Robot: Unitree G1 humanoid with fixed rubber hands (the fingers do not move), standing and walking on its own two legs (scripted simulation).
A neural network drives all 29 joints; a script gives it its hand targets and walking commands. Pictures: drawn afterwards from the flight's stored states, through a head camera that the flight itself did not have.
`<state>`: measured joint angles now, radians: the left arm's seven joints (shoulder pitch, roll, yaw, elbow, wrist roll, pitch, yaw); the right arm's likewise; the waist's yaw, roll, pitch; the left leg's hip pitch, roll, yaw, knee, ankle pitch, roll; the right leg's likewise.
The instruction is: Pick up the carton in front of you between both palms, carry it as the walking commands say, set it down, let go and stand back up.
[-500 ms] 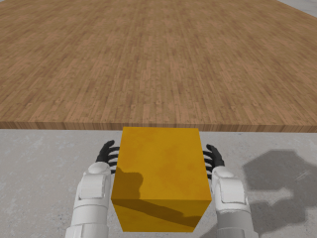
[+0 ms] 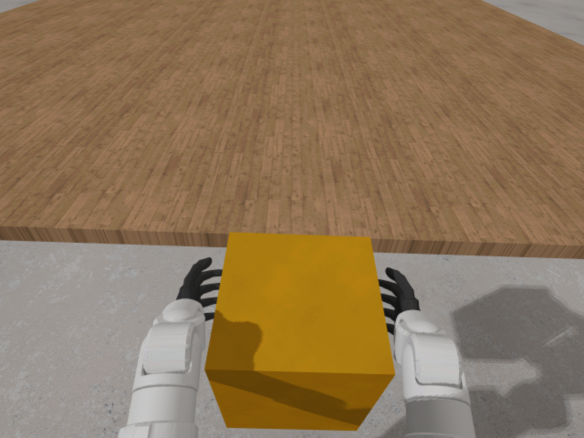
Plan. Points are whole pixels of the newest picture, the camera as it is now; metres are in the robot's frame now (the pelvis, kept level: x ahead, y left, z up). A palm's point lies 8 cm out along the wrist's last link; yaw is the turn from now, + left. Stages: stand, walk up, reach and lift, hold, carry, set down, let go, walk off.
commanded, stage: carry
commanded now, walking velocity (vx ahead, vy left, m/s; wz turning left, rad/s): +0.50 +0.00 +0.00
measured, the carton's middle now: (295, 336) +0.30 +0.00 -0.01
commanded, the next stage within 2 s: none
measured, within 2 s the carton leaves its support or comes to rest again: neither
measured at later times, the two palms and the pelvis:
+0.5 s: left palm (196, 225) +0.43 +0.16 +0.09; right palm (378, 226) +0.44 -0.14 +0.09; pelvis +0.20 +0.00 +0.01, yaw +1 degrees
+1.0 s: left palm (209, 129) +0.75 +0.20 +0.10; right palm (339, 136) +0.73 -0.10 +0.11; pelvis +0.51 +0.06 +0.01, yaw -1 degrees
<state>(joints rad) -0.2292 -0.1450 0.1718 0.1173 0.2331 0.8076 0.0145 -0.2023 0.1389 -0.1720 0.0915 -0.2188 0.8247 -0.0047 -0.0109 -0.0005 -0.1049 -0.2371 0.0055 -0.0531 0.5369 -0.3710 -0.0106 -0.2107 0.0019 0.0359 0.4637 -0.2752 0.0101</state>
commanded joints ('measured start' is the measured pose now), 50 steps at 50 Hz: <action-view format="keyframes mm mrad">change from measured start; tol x32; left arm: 1 -481 -925 -643 -158 -306 22 -183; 50 -81 -729 -765 -732 -413 339 16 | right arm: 1 -584 921 681 -181 335 -4 192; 17 -266 736 764 -735 464 345 -2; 50 -146 687 780 -745 460 320 15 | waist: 1 18 -141 -169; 6 -14 277 -77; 17 42 -283 -244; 33 7 -114 -116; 36 -19 324 -271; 50 -9 135 -89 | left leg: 1 -74 -23 125 -16 -55 3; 6 278 342 -445 -355 -96 186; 11 311 250 -142 -243 371 155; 19 -650 113 76 596 -138 34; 33 43 -21 358 -48 230 39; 36 483 447 -501 -344 -43 223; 50 255 253 136 -395 313 129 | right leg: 1 -3 -204 195 -198 -397 -108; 7 -547 -48 -118 304 -252 -13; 14 70 35 -263 -103 81 -17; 17 501 -469 475 -267 -159 -233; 30 150 -259 -127 -278 236 -111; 33 77 -199 -259 1 438 -62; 38 -499 -105 -57 849 -145 -33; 50 -449 -99 -193 197 205 -12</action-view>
